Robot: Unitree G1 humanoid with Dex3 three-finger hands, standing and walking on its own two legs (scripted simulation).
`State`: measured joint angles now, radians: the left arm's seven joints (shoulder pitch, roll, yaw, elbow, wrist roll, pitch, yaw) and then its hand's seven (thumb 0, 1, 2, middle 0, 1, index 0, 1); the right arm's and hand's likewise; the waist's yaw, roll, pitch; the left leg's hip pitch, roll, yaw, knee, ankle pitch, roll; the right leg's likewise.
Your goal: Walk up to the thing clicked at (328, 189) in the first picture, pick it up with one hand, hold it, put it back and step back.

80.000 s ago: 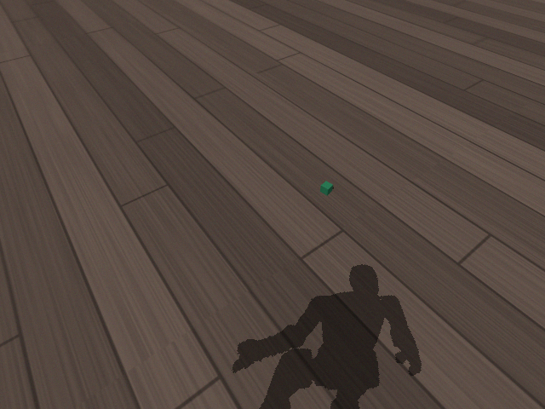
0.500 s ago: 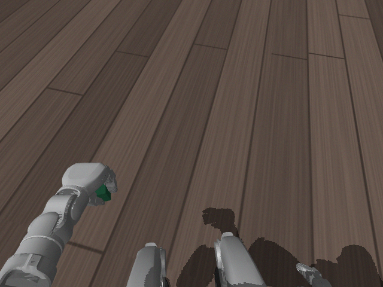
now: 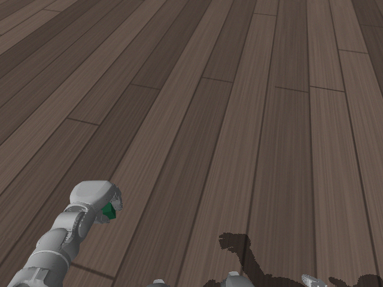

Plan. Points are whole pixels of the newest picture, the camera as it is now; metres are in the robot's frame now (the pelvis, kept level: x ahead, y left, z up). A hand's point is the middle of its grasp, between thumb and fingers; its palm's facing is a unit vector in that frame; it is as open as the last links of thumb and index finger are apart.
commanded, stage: lift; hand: left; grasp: from above
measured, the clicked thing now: (104, 208) +0.34 +0.22 -0.10
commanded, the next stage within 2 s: hold in 0.02 s
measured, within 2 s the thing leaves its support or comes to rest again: neither
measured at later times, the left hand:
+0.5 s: hand (93, 207) +0.31 +0.22 -0.02, palm faces -0.48 +0.00 -0.88, open 5.3 cm
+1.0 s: hand (95, 213) +0.29 +0.20 +0.00, palm faces -0.47 +0.00 -0.88, open 5.2 cm
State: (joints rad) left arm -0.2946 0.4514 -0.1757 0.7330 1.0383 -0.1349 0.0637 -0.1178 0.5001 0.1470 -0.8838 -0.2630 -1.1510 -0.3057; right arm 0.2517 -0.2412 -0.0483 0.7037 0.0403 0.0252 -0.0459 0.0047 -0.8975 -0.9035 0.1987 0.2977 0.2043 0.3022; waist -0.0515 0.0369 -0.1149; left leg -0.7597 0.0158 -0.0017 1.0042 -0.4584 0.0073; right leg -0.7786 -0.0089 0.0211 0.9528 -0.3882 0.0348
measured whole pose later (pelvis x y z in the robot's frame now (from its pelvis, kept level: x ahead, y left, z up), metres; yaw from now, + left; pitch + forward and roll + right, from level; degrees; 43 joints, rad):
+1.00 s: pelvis +0.00 -0.01 +0.03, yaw +0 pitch +5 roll +0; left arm -0.19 0.45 -0.18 0.57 1.01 -0.19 -0.06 -0.12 0.51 0.13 -0.89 -0.26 -1.16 -0.27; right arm 0.21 -0.25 -0.04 0.67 0.05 0.07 -0.08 0.01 -0.90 -0.90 0.20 0.30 0.20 0.30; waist -0.01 0.05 -0.06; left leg -0.49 0.01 0.01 0.75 -0.36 0.00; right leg -0.52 -0.02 0.03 0.74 -0.31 0.03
